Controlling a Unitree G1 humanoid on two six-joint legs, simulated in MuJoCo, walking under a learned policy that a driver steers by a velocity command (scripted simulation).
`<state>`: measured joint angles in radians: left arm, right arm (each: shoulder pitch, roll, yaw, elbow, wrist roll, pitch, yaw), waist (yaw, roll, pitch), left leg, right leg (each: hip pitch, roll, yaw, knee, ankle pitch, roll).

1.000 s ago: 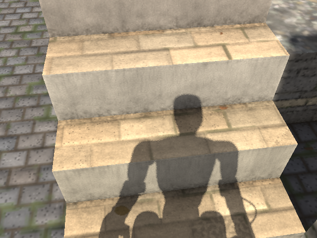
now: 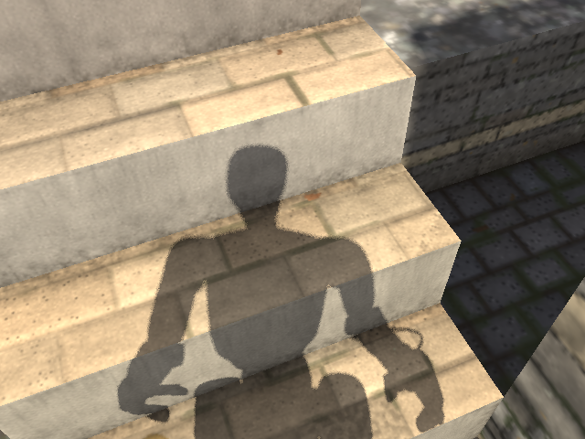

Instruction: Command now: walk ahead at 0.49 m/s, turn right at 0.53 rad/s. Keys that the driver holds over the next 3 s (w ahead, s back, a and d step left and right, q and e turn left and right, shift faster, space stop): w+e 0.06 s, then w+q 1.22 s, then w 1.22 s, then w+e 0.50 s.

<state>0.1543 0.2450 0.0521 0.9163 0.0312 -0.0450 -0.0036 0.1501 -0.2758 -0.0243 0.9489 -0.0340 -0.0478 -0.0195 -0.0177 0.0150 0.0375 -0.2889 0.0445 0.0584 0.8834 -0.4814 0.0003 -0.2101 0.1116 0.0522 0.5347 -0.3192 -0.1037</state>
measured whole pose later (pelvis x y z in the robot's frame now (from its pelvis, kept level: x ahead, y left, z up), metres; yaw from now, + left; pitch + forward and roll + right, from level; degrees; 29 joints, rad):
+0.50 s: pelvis +0.05 +0.01 +0.02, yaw +4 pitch -1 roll -1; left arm 0.13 0.19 -0.03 0.85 0.03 -0.05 0.03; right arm 0.27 -0.17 0.00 0.90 -0.01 -0.04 -0.01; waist 0.00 -0.02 0.02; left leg -0.14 -0.08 -0.06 0.31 -0.14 0.07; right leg -0.25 0.00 0.01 0.59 -0.35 0.02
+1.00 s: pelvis +0.07 -0.02 +0.00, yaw +20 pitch +1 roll +0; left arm 0.13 0.25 0.01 0.76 0.01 -0.01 0.02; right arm 0.10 -0.22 -0.02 0.68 -0.03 0.00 0.01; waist 0.00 -0.02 0.02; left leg -0.22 -0.05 0.07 0.50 -0.28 0.07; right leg -0.27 -0.11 -0.22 0.63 -0.33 -0.01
